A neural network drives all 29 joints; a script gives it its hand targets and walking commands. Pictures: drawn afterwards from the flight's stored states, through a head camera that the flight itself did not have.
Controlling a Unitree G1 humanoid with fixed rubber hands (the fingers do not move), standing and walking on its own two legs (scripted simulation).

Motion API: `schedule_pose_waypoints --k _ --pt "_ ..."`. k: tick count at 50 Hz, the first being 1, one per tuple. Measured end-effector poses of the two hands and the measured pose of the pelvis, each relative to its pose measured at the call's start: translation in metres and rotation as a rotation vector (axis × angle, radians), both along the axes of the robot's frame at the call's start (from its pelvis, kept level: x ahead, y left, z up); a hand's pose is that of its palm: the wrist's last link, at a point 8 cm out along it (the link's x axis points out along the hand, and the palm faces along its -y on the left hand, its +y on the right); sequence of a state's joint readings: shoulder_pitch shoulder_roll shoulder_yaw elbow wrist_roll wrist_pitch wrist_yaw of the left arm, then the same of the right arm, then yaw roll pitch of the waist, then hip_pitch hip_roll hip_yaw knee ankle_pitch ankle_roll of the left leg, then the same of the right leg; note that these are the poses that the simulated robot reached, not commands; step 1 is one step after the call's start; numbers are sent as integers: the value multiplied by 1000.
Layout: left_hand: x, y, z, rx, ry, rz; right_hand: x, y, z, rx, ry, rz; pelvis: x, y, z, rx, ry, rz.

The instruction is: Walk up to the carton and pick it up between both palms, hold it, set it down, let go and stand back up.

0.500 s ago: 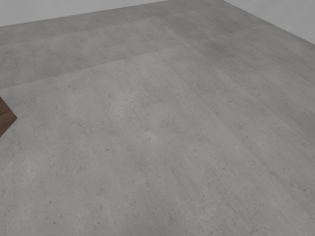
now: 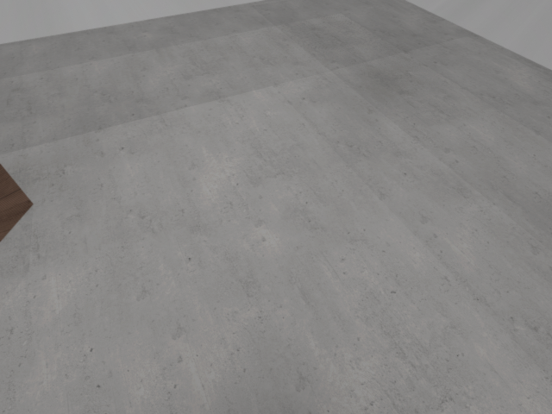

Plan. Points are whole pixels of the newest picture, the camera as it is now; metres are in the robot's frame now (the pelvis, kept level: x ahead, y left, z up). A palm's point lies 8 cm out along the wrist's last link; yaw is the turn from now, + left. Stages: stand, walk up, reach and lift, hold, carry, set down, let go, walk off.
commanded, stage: walk up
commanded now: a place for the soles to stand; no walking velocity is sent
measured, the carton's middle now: out of the picture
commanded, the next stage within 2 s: none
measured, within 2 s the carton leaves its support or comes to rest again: neither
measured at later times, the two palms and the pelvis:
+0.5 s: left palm out of the picture +0.04 +0.43 -0.17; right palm (345, 375) +0.20 -0.11 -0.13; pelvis +0.06 +0.14 -0.04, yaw +26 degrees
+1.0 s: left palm out of the picture +0.01 +0.46 -0.12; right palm (176, 231) +0.49 +0.22 -0.11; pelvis +0.21 +0.29 -0.01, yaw +49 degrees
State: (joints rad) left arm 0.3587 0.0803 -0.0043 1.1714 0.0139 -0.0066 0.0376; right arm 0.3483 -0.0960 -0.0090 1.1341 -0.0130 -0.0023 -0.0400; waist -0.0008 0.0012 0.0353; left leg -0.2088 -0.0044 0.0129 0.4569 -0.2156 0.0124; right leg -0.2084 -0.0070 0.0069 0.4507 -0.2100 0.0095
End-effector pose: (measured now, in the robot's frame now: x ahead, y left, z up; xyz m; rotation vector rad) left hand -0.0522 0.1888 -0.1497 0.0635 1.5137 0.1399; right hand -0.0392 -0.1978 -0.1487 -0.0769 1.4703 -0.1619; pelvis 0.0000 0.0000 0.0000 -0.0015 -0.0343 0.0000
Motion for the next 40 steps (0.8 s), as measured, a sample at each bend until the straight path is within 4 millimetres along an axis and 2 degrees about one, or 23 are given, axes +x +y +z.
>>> schedule_pose_waypoints --k 2,5,9,12,14,18,20,22,28,32,35,37,40 --pt "5 7 -1 27 -32 7 1 -6 0 1 0 12 -1 0 -2 -8 5 37" --pt "17 36 0 123 -124 76 19 -27 4 -39 16 128 -4 6 -5 -28 8 126" --pt "30 81 5 217 -231 141 75 -50 14 -127 -47 257 -2 21 -7 -43 -8 215" --pt "39 115 5 252 -291 168 126 -45 26 -166 -130 325 4 38 -10 -44 -23 276" --pt "44 138 3 267 -323 182 161 -30 32 -174 -188 375 10 53 -13 -43 -31 316" --pt "50 191 -14 284 -355 214 222 20 34 -181 -313 458 28 93 -30 -34 -37 376" --pt "54 214 -26 268 -350 214 239 46 28 -185 -361 460 35 111 -41 0 -30 399" --pt "66 228 -28 239 -376 235 243 68 23 -171 -355 460 42 122 -43 11 -19 420" --pt "119 244 2 221 -489 229 245 108 18 -143 -252 529 73 151 -28 25 -15 475" --pt "148 255 22 258 -523 256 267 130 6 -83 -212 578 102 169 -25 22 -16 524" --pt "154 267 25 327 -544 318 307 151 -13 -41 -202 653 130 182 -37 12 -22 574" --pt "144 273 24 376 -517 388 342 175 -21 -20 -218 724 144 192 -40 -14 -29 622" --pt "117 276 28 413 -441 509 399 222 -13 10 -287 840 161 209 -34 -19 -29 677"
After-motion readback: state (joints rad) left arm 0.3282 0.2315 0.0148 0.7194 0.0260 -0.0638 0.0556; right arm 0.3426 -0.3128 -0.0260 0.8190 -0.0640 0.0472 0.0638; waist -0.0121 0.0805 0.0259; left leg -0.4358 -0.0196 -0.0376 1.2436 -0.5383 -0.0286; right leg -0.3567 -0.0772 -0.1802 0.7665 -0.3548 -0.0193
